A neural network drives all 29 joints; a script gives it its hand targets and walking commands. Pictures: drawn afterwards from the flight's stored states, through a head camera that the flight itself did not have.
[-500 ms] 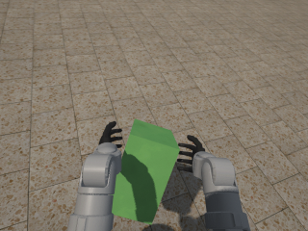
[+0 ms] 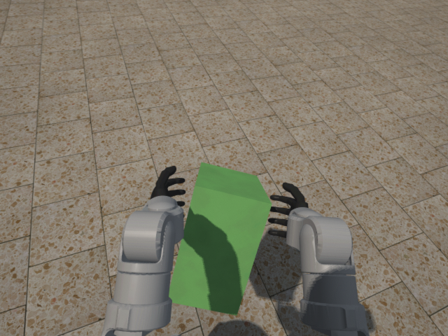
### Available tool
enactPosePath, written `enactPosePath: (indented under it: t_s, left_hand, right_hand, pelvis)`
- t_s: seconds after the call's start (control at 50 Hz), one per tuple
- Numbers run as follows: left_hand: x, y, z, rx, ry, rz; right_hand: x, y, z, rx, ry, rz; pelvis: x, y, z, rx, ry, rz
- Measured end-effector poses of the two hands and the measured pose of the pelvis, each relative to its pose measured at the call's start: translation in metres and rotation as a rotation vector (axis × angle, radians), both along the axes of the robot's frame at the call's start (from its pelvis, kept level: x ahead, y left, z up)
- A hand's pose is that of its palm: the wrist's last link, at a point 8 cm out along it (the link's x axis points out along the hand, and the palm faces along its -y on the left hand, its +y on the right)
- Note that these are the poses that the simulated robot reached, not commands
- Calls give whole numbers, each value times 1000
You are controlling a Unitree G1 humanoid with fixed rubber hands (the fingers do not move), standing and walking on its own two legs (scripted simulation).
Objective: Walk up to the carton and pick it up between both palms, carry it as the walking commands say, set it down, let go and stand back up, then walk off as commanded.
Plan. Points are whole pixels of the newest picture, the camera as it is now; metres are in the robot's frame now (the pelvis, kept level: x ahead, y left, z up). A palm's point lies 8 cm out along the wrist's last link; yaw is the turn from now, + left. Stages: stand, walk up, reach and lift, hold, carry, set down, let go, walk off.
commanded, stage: carry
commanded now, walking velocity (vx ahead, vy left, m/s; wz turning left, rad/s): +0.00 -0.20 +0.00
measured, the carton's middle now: (217, 230) +0.36 +0.02 -0.09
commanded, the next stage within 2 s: none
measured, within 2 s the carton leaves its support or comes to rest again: neither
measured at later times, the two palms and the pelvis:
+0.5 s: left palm (229, 116) +0.55 +0.01 +0.09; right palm (325, 132) +0.55 -0.21 +0.06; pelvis +0.23 -0.11 +0.02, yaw +1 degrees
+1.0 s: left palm (281, 60) +0.77 -0.13 +0.11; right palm (359, 74) +0.77 -0.35 +0.09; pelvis +0.45 -0.23 +0.02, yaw +0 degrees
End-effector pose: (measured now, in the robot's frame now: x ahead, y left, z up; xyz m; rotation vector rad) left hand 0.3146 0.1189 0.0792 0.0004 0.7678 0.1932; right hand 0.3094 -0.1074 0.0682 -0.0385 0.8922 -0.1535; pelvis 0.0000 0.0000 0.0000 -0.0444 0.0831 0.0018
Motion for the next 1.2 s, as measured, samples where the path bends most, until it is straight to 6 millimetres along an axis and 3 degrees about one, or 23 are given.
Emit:
enactPosePath:
  t_s: [0.14, 0.32, 0.5, 0.62, 0.72, 0.9, 1.06, 1.12, 1.2]
  left_hand:
    - [70, -15, 12, 9, -5, 2]
    - [160, -71, 3, 65, -2, -1]
    - [236, -107, 6, 98, 79, 30]
    - [286, -127, 5, 93, 68, 28]
    - [329, -149, 16, 96, 44, 18]
    - [408, -214, 30, 119, 9, 0]
    - [491, -266, 25, 131, 32, 3]
    - [530, -298, 15, 133, -2, -38]
    - [577, -353, 8, 169, 16, -119]
  right_hand:
    - [66, -15, 11, 25, -14, -15]
    - [158, -70, -6, 81, -29, -22]
    - [242, -105, -8, 104, 38, 3]
    - [294, -126, -1, 105, -9, -4]
    - [337, -148, 11, 111, -43, -15]
    - [412, -213, 20, 134, -85, -44]
    - [495, -265, 14, 145, -73, -44]
    - [523, -298, 4, 171, -121, -99]
    - [559, -351, -12, 219, -133, -175]
  pelvis:
    - [69, -13, 9, 0, -29, -19]
    - [161, -63, -8, 28, -53, -29]
    - [232, -106, 18, 89, 32, 6]
    - [284, -124, 13, 104, 20, 5]
    - [327, -142, 16, 124, 3, -8]
    - [407, -198, 13, 165, 5, -28]
    - [489, -249, 12, 201, 4, -27]
    - [522, -264, -7, 199, -30, -91]
    - [566, -295, -12, 237, -55, -99]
